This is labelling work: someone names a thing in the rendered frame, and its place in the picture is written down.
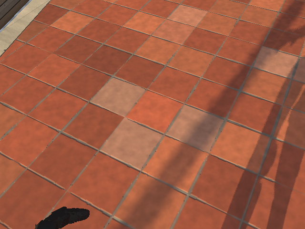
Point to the left robot hand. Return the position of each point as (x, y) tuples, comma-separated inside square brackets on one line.
[(62, 217)]

